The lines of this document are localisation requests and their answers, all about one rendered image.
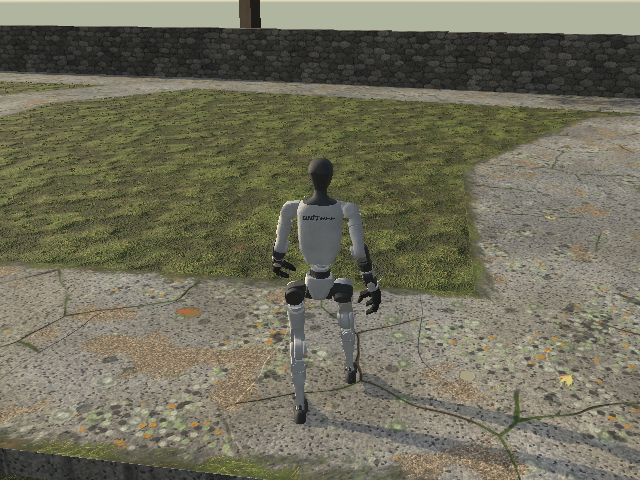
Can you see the right robot upper arm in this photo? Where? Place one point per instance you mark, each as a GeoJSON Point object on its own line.
{"type": "Point", "coordinates": [352, 212]}

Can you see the right robot foot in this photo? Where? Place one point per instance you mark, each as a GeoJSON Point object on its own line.
{"type": "Point", "coordinates": [350, 376]}

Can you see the left robot forearm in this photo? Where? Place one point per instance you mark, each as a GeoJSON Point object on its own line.
{"type": "Point", "coordinates": [277, 258]}

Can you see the robot right shin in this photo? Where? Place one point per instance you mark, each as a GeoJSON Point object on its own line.
{"type": "Point", "coordinates": [348, 343]}

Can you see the robot left hand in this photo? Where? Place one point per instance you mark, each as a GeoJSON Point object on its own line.
{"type": "Point", "coordinates": [281, 273]}

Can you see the right robot forearm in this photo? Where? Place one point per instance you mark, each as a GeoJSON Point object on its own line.
{"type": "Point", "coordinates": [367, 271]}

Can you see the left robot upper arm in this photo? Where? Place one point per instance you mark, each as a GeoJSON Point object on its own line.
{"type": "Point", "coordinates": [288, 211]}

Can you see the robot right hand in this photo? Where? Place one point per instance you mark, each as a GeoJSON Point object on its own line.
{"type": "Point", "coordinates": [375, 300]}

